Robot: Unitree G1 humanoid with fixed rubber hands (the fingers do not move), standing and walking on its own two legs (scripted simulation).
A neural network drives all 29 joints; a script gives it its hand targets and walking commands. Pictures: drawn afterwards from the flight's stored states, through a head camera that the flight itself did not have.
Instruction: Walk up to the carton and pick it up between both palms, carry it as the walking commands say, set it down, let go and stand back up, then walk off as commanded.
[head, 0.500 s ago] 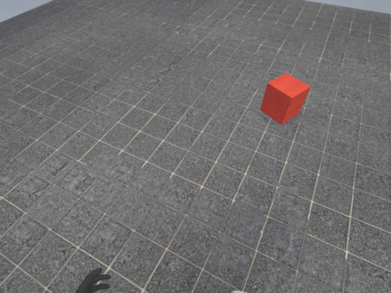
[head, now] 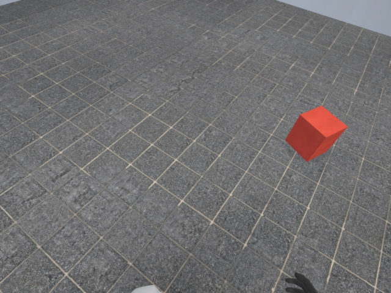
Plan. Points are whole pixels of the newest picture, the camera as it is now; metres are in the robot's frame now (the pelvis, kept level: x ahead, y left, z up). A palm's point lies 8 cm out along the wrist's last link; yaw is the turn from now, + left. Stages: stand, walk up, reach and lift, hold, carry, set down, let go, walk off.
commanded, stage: walk up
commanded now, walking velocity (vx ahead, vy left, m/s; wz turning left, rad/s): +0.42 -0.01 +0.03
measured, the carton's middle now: (314, 133) +1.16 -0.76 -0.63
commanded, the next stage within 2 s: none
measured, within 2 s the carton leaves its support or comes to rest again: neither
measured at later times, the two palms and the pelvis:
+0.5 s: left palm (97, 259) +0.20 +0.23 -0.12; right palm (306, 223) +0.32 -0.27 -0.11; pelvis +0.21 -0.02 +0.01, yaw +2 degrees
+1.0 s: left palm (125, 132) +0.56 +0.25 -0.10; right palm (282, 210) +0.36 -0.23 -0.13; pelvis +0.42 +0.02 +0.01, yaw -3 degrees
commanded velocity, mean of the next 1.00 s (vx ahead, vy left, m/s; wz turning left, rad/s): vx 0.44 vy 0.00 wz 0.02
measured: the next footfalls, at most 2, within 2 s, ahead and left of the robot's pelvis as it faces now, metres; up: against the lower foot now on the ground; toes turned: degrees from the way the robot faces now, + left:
right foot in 0.22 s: +0.20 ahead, -0.13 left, +0.00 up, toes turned -10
left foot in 0.62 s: +0.43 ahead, +0.11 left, +0.00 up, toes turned +13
